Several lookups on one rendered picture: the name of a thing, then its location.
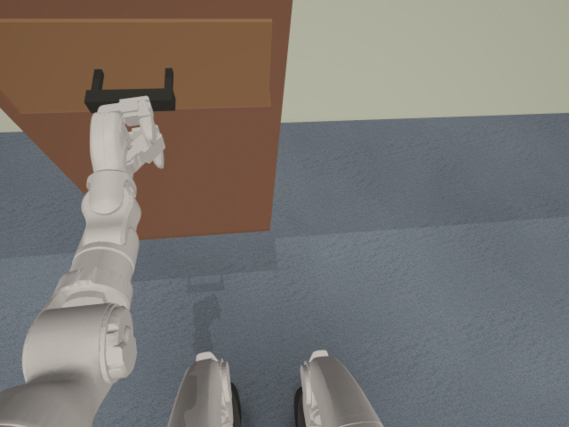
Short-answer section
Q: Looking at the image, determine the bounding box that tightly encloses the left robot shin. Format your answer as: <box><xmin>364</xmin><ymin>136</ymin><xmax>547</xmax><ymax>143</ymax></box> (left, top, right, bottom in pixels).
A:
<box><xmin>185</xmin><ymin>351</ymin><xmax>234</xmax><ymax>427</ymax></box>

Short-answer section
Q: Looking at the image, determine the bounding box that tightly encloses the left robot forearm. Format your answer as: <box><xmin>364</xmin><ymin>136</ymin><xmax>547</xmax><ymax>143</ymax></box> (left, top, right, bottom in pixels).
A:
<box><xmin>22</xmin><ymin>170</ymin><xmax>141</xmax><ymax>381</ymax></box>

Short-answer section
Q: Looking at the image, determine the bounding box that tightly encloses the right robot thigh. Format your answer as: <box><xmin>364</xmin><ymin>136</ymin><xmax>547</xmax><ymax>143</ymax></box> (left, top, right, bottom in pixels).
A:
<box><xmin>301</xmin><ymin>356</ymin><xmax>383</xmax><ymax>427</ymax></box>

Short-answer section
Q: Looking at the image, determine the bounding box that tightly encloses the robot left hand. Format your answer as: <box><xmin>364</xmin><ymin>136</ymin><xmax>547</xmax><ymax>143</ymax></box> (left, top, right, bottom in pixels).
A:
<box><xmin>90</xmin><ymin>96</ymin><xmax>165</xmax><ymax>178</ymax></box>

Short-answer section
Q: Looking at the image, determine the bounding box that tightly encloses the cabinet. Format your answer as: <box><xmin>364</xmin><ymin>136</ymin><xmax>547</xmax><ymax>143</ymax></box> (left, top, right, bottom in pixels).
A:
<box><xmin>0</xmin><ymin>0</ymin><xmax>293</xmax><ymax>240</ymax></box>

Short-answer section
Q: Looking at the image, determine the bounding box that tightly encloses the drawer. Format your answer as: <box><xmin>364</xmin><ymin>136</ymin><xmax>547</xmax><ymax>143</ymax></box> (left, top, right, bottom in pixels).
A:
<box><xmin>0</xmin><ymin>19</ymin><xmax>272</xmax><ymax>112</ymax></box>

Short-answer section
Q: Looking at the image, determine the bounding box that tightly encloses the handle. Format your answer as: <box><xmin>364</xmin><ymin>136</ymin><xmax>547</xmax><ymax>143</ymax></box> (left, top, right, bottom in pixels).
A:
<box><xmin>84</xmin><ymin>68</ymin><xmax>176</xmax><ymax>113</ymax></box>

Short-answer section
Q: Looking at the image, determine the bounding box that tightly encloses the robot left upper arm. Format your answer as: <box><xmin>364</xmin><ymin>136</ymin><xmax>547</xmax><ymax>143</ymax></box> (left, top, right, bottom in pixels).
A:
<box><xmin>0</xmin><ymin>302</ymin><xmax>137</xmax><ymax>427</ymax></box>

